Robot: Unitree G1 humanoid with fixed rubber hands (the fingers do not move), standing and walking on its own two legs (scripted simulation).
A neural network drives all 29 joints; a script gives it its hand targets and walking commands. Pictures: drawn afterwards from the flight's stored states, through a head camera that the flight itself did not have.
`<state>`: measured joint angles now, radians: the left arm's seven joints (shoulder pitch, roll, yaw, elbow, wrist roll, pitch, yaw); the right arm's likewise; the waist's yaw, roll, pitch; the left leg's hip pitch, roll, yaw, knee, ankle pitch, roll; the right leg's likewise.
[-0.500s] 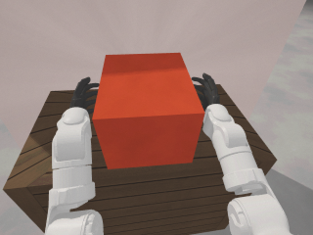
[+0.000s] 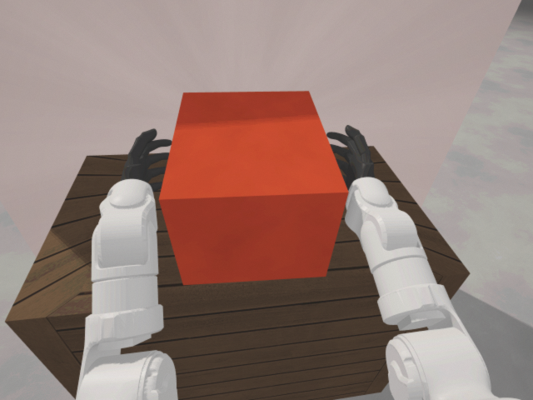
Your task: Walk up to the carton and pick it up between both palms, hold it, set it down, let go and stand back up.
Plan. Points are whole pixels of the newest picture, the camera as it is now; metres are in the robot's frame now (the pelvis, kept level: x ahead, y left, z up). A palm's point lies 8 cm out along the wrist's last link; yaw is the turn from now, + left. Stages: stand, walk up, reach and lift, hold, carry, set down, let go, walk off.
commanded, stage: hold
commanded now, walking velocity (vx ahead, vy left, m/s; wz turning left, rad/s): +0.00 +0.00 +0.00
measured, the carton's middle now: (251, 180) +0.42 +0.01 +0.15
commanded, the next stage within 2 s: none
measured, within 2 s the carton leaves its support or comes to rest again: neither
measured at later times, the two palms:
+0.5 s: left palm (139, 182) +0.35 +0.17 +0.20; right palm (357, 179) +0.36 -0.15 +0.19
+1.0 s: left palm (135, 184) +0.34 +0.17 +0.20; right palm (356, 179) +0.36 -0.14 +0.20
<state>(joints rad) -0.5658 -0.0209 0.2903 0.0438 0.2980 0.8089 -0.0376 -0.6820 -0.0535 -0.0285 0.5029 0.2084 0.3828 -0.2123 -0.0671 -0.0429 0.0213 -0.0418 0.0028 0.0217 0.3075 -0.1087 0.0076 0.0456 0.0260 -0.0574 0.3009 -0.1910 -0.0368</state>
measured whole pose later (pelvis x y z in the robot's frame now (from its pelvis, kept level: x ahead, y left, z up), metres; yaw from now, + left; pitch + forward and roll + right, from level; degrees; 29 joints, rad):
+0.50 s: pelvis +0.00 +0.00 +0.00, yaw +0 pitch -8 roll +0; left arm -0.57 -0.03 0.29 0.04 0.29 0.82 -0.02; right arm -0.69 -0.06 -0.03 0.52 0.21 0.38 -0.20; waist -0.06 -0.03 0.02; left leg -0.05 0.00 0.02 0.31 -0.11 0.01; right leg 0.04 0.03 -0.05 0.30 -0.19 -0.04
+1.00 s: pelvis +0.00 +0.00 +0.00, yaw +0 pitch -9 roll +0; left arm -0.56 -0.02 0.28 0.02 0.29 0.82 -0.02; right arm -0.68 -0.06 -0.03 0.49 0.23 0.39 -0.21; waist -0.07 -0.04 0.02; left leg -0.05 0.00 0.02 0.31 -0.11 0.01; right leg 0.04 0.03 -0.06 0.29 -0.18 -0.03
